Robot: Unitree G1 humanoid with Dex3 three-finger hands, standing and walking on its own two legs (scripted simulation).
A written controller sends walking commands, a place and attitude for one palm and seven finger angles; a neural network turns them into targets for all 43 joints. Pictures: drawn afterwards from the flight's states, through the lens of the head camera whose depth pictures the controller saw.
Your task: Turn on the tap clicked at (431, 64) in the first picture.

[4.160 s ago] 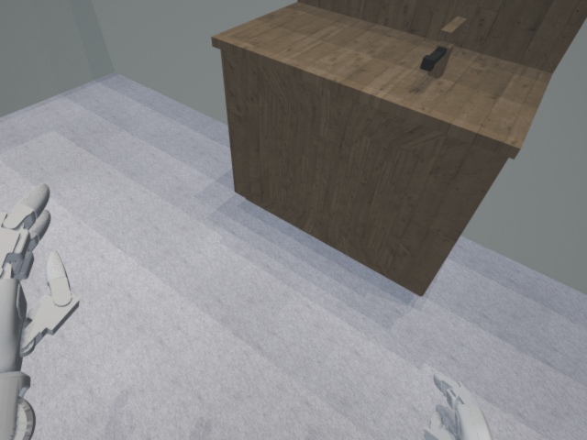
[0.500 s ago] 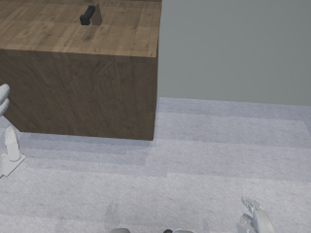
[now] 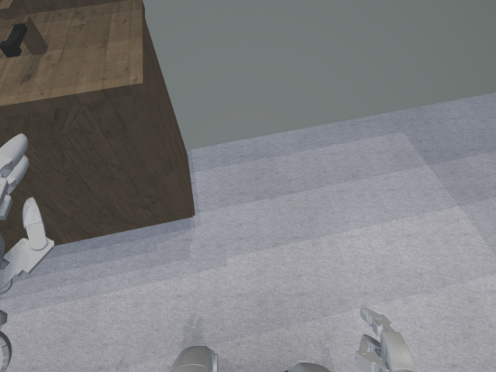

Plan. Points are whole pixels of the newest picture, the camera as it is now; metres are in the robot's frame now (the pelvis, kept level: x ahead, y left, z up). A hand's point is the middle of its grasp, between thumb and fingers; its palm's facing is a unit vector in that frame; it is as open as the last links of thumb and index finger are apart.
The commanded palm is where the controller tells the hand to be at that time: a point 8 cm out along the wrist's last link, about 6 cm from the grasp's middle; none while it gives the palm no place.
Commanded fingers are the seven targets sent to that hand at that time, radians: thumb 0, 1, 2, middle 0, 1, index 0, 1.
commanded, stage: take the last steps up to it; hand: left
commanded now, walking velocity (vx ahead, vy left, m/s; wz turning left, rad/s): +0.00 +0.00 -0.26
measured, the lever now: (10, 48) +0.76 +0.59 +0.11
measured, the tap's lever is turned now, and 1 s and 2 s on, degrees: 0 0 0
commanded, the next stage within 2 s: come to a stop and stand still in 1.94 s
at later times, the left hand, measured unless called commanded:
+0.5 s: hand (44, 270) +0.20 +0.21 +0.18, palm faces +0.41 -0.80 -0.44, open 7.4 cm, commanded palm +0.15 +0.26 +0.19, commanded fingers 0.00 0.90 0.90 -0.20 -0.30 -0.20 -0.30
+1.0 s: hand (35, 184) +0.31 +0.27 +0.18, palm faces +0.38 -0.81 -0.44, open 7.4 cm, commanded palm +0.24 +0.31 +0.19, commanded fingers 0.00 0.90 0.90 -0.20 -0.30 -0.20 -0.30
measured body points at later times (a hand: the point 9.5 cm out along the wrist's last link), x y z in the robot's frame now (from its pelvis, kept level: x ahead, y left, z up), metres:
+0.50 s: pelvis -0.02 -0.02 +0.00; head -0.03 -0.04 +0.45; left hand +0.17 +0.25 +0.21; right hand +0.13 -0.24 -0.10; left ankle -0.02 +0.12 -0.72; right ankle -0.01 -0.11 -0.73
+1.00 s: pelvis +0.07 +0.04 +0.00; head +0.11 +0.04 +0.45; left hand +0.28 +0.31 +0.21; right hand +0.24 -0.20 -0.09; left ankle +0.09 +0.15 -0.73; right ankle +0.01 -0.07 -0.66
